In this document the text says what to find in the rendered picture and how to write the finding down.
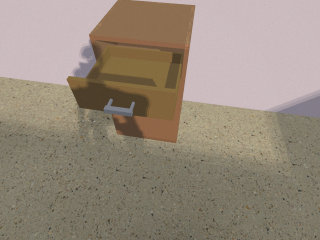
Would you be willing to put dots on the handle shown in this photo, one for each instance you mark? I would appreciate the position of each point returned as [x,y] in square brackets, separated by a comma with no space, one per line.
[118,110]

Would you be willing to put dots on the cabinet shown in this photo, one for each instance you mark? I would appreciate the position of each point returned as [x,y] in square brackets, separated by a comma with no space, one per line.
[147,25]

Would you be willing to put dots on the drawer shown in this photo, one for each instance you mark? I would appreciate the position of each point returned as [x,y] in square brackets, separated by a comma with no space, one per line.
[150,78]

